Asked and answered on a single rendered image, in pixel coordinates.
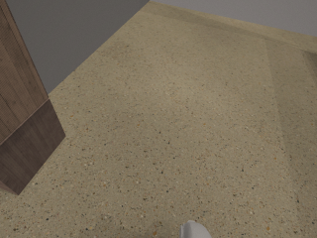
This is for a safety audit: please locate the cupboard door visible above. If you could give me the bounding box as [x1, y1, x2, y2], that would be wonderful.
[0, 0, 48, 143]

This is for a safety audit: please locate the robot right thigh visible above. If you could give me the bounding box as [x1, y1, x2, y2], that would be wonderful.
[179, 222, 212, 238]

